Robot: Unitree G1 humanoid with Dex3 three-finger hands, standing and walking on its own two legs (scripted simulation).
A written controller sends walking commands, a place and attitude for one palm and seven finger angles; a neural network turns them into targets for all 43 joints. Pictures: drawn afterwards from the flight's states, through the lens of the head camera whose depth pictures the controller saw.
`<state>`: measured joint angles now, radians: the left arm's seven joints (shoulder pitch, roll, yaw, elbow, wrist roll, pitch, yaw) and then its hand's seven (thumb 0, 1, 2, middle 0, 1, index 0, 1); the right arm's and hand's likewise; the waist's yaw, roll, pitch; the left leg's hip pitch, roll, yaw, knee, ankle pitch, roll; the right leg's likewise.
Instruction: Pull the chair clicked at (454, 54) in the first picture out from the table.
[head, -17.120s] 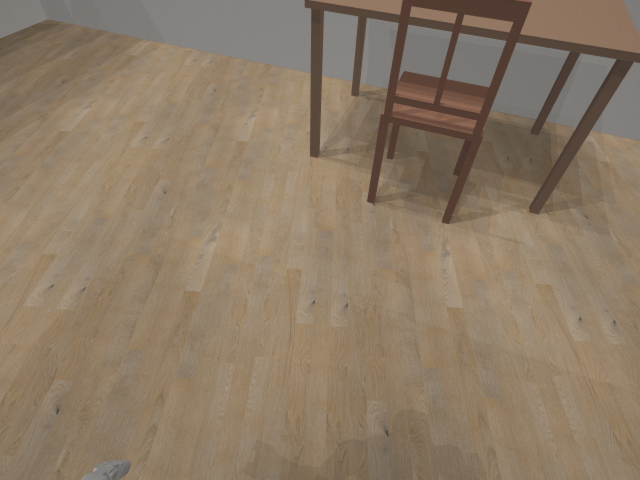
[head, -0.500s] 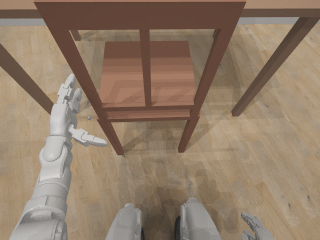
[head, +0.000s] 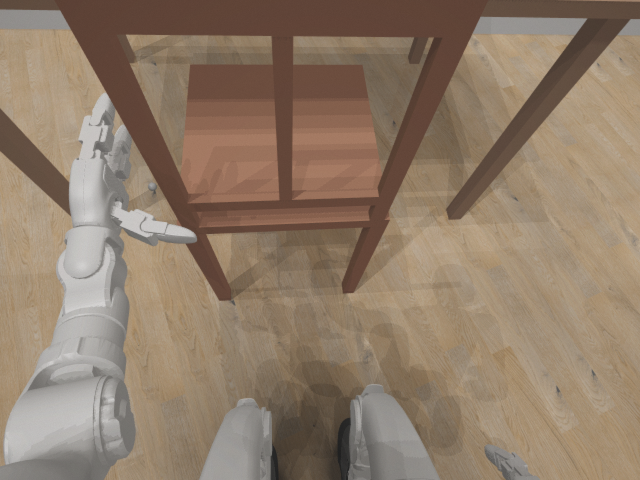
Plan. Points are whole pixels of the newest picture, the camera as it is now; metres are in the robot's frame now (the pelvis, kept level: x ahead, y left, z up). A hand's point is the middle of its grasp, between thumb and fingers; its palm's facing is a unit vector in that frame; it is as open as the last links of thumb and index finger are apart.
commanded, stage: push the fingers through the gap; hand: left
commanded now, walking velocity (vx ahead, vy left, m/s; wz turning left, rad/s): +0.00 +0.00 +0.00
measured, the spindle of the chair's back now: (284, 134) +0.53 +0.04 +0.04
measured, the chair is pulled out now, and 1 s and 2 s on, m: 0.00 0.00 0.01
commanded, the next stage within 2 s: hook a spindle and tug to test in 0.66 s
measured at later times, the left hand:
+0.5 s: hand (153, 165) +0.49 +0.20 +0.02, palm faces +0.05 -1.00 -0.03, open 16.9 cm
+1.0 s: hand (160, 170) +0.48 +0.19 +0.03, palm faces +0.06 -1.00 -0.04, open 16.3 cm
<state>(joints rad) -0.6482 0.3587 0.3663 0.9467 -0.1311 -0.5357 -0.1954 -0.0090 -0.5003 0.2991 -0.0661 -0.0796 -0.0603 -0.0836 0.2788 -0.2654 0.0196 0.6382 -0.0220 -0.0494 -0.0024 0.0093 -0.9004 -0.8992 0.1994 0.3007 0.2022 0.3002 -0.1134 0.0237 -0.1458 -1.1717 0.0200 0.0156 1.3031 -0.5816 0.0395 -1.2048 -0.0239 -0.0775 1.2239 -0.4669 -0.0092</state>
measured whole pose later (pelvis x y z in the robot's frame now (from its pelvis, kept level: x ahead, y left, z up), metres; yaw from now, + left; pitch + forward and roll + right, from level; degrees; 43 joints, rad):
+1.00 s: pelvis +0.01 +0.00 +0.00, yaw +0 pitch +27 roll -3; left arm -0.73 0.39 0.37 1.04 -0.09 -0.54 -0.17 -0.01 -0.50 0.30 -0.14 -0.33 -0.14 -0.33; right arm 0.28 -0.25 0.03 0.62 -0.03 0.05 0.02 0.01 -0.90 -0.90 0.20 0.30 0.20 0.30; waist -0.13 0.03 -0.14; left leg -1.17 0.02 0.01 1.29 -0.59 0.04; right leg -1.20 -0.02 -0.08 1.20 -0.47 0.00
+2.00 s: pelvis +0.02 +0.01 +0.01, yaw -2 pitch +27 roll -3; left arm -0.60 0.34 0.36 0.88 -0.12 -0.50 -0.12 0.02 0.66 0.74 -0.45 -1.45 -0.42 -1.45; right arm 0.30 -0.24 0.02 0.59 -0.03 0.06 0.04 0.01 -0.90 -0.90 0.20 0.30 0.20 0.30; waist -0.14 0.03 -0.15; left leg -1.12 0.03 0.03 1.25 -0.60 0.05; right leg -1.16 0.00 -0.06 1.16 -0.47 0.00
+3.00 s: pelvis +0.01 +0.00 +0.11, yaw -2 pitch +9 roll -1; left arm -0.49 0.21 0.14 1.04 -0.08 -0.27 0.10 0.05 0.65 0.70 -0.30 -1.13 -0.49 -1.45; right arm 0.29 -0.21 -0.01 0.70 0.05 0.07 -0.10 0.01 -0.90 -0.90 0.20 0.30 0.20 0.30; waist -0.08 0.01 0.06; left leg -0.48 0.02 0.07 0.64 -0.32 0.03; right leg -0.53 0.00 -0.02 0.58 -0.20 0.00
